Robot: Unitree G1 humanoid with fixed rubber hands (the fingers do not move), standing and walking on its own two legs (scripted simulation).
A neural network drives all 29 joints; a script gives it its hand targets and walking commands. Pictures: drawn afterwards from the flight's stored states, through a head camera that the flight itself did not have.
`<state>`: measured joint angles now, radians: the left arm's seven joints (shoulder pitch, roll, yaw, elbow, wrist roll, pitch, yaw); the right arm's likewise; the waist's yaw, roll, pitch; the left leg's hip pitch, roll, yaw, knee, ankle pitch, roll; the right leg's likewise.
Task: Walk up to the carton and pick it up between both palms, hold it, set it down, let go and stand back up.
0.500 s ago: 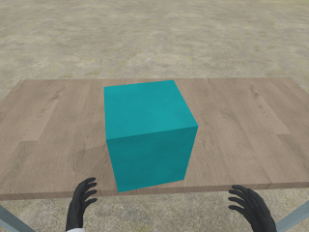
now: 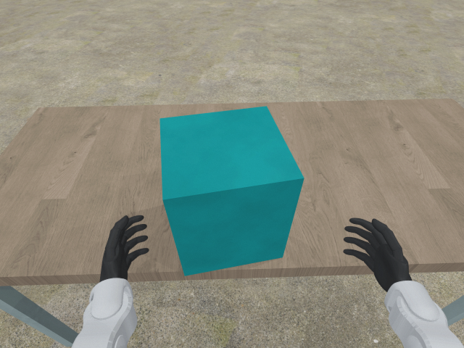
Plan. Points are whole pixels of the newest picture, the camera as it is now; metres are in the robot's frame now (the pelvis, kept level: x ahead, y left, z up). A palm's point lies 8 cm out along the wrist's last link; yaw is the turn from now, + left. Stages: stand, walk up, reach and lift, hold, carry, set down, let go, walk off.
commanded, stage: reach and lift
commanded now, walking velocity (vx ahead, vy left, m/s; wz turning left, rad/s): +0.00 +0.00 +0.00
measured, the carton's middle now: (225, 192) +0.40 +0.09 +0.04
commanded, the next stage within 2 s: none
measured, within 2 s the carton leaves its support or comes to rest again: neither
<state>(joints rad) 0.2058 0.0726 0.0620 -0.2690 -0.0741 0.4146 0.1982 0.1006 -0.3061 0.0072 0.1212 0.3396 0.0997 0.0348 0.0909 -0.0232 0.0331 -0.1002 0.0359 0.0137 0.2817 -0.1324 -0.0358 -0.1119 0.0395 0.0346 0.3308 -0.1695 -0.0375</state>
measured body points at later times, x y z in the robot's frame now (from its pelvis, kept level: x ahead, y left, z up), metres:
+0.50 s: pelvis +0.02 -0.01 +0.00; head +0.02 +0.00 +0.45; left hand +0.26 +0.24 +0.14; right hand +0.35 -0.17 +0.11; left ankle +0.02 +0.14 -0.75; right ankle +0.01 -0.10 -0.75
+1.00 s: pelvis +0.00 -0.01 +0.00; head -0.01 -0.01 +0.45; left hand +0.30 +0.25 +0.16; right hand +0.41 -0.14 +0.17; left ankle +0.02 +0.14 -0.75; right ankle +0.01 -0.10 -0.75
